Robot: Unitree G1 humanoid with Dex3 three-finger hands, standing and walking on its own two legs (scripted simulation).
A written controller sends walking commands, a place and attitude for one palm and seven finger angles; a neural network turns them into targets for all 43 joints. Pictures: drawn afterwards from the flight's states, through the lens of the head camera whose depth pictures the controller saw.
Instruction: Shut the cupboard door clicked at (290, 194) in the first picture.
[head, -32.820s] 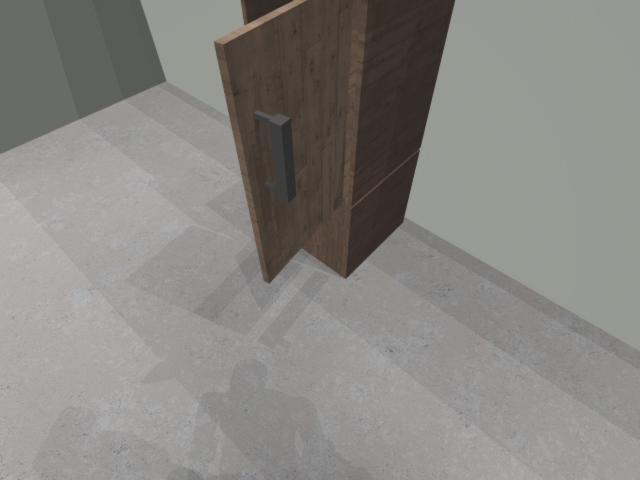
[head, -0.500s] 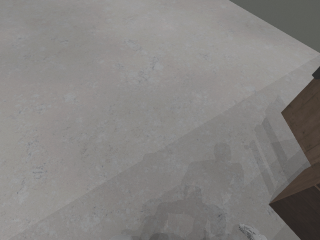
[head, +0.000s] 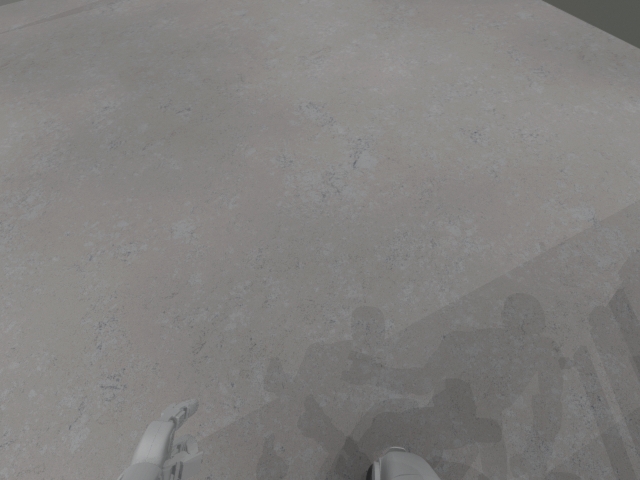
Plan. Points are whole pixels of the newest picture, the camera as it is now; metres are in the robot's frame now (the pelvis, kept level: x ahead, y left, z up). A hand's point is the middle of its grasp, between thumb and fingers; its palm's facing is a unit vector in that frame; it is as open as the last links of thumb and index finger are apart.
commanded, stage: walk to a spot facing it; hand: left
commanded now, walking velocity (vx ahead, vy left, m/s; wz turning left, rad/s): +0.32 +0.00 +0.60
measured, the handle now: out of the picture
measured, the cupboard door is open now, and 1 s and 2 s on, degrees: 61 61 61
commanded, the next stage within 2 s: turn to face it in 0.52 s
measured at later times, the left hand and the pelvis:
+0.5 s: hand out of the picture +0.08 +0.17 -0.17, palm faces +0.37 -0.91 -0.18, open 7.3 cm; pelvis +0.20 +0.02 -0.01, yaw +19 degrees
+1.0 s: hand (187, 356) +0.32 +0.24 -0.15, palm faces +0.29 -0.94 -0.18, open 7.4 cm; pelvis +0.31 +0.05 +0.02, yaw +16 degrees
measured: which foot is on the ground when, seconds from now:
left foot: up 0.00-0.46, down 0.48-1.00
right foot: down 0.00-0.46, up 0.48-0.98, down 1.00-1.00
